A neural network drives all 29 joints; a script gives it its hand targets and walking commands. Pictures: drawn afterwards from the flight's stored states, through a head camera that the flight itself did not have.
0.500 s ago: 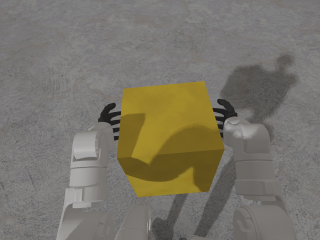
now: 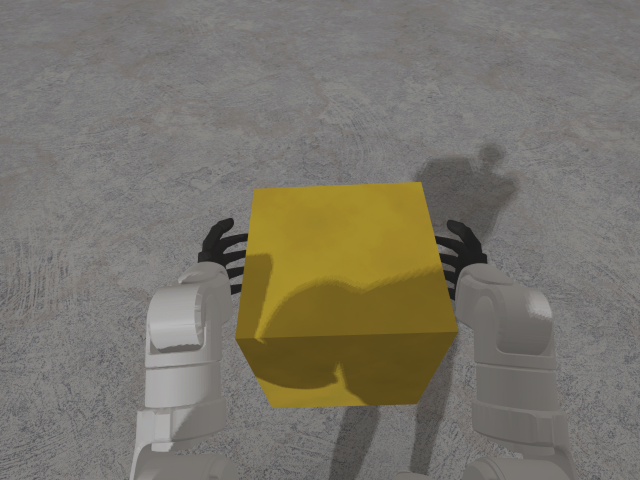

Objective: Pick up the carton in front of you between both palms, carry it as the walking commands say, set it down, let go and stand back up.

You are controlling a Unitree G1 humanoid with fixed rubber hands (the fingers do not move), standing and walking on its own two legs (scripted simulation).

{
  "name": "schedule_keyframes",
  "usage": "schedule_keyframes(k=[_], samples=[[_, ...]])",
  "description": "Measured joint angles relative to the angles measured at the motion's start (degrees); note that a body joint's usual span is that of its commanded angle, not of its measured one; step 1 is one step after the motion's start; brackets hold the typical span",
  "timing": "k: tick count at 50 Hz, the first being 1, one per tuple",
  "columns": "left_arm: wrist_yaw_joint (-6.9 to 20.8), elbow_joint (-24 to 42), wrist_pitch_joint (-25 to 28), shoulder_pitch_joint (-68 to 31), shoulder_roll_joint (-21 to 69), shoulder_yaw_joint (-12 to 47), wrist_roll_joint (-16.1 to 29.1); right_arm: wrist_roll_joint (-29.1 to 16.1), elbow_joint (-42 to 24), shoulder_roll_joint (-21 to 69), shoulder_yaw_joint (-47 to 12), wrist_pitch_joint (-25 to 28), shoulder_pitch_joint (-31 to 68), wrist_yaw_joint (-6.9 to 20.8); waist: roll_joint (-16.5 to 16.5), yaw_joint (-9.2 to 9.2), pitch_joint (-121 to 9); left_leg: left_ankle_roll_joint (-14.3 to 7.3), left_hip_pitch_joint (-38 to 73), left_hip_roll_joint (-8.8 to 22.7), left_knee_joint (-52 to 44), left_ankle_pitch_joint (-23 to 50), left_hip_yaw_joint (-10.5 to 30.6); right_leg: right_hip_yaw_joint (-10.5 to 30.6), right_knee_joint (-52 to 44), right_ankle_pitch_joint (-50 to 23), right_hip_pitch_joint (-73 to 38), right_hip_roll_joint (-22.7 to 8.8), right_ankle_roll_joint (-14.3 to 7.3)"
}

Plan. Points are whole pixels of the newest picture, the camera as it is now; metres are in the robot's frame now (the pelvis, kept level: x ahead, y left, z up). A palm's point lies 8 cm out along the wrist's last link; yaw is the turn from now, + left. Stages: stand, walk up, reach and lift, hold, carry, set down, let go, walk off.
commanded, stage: carry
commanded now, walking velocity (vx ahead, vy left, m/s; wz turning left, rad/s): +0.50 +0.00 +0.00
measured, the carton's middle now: (340, 303) +0.34 -0.01 +0.02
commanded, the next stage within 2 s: none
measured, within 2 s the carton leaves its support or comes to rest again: neither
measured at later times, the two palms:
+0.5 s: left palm (261, 174) +0.53 +0.10 +0.08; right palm (446, 167) +0.56 -0.19 +0.07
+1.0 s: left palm (247, 78) +0.85 +0.16 +0.07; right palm (390, 77) +0.85 -0.14 +0.07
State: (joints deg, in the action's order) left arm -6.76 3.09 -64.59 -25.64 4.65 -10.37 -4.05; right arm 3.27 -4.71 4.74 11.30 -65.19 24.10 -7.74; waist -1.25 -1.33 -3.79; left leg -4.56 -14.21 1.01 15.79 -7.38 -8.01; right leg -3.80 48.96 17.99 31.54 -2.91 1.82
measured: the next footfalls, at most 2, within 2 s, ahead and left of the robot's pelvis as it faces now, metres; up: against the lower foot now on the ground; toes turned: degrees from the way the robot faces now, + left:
right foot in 0.26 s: +0.33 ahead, -0.14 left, +0.00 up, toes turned -9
left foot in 0.76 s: +0.63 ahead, +0.09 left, +0.00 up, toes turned +14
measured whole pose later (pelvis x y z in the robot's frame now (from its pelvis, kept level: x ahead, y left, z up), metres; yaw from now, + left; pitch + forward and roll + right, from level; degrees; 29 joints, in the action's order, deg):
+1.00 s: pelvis +0.58 +0.01 +0.00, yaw +0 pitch +4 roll -1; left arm -4.7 16.8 -68.1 -9.5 7.7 -6.2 -7.2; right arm 6.0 -16.6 7.6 6.3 -67.5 8.4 -5.2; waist 0.5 -1.3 -4.7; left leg -3.7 -13.6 2.4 18.4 -9.5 -13.4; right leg -5.1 56.2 14.5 32.6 -5.7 0.5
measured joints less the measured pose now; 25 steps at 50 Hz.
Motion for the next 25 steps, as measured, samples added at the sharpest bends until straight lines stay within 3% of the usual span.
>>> schedule_keyframes(k=[5, 10, 12, 14, 17, 19, 25], samples=[[0.6, 5.9, -1.3, 7.1, 2.5, 0.5, -2.0, 1.8, -3.7, 2.6, 0.0, -0.9, -5.3, 1.6, 0.8, 0.60, -3.1, 1.7, 7.4, 0.4, -2.7, -4.0, 0.7, -1.8, -11.1, -7.4, 1.0, -1.5, 0.4], [1.2, 9.2, -2.1, 13.0, 3.5, 1.0, -2.6, 3.5, -5.9, 3.7, -2.6, -1.3, -10.7, 2.5, 1.0, 1.14, -5.7, 3.8, 13.8, 0.5, -1.5, -10.5, 1.1, -5.0, -19.6, -12.6, -1.8, -0.9, -0.5], [1.4, 9.5, -2.4, 14.4, 3.3, 1.9, -2.8, 3.8, -6.5, 3.3, -3.7, -1.8, -12.3, 2.8, 0.5, 1.05, -6.2, 5.0, 14.9, 1.0, 2.8, -15.1, 1.7, -7.1, -23.5, -12.7, -5.0, -0.1, -1.0], [1.6, 8.5, -2.0, 14.8, 3.3, 3.1, -2.9, 3.8, -7.2, 2.7, -3.8, -2.0, -13.7, 2.8, -1.1, 1.34, -6.4, 5.6, 11.1, 3.1, 15.5, -19.4, 2.3, -8.8, -21.5, -13.5, -5.9, 0.7, -4.2], [1.6, 7.0, -2.3, 15.5, 3.1, 4.4, -3.0, 3.7, -7.8, 2.4, -3.8, -2.8, -15.8, 2.8, -1.0, 1.97, -5.1, 4.3, -1.6, 2.7, 40.8, -18.4, 5.2, -9.7, -19.2, -8.5, -7.5, 0.5, -6.3], [1.6, 8.4, -2.4, 16.9, 3.0, 4.5, -2.6, 3.9, -8.7, 2.8, -4.3, -2.9, -16.6, 2.7, -0.4, 2.18, -4.1, 3.8, -8.6, 3.1, 47.8, -14.9, 4.8, -9.6, -22.0, -8.2, -10.4, 0.5, -5.9], [1.8, 12.5, -1.8, 19.2, 2.8, 4.5, -2.0, 3.9, -11.2, 2.6, -6.6, -2.2, -17.5, 2.7, 0.7, 2.66, -3.9, 5.3, -19.2, 5.6, 37.4, -4.8, 2.8, -8.6, -31.6, -8.0, -19.9, 1.0, -5.3]])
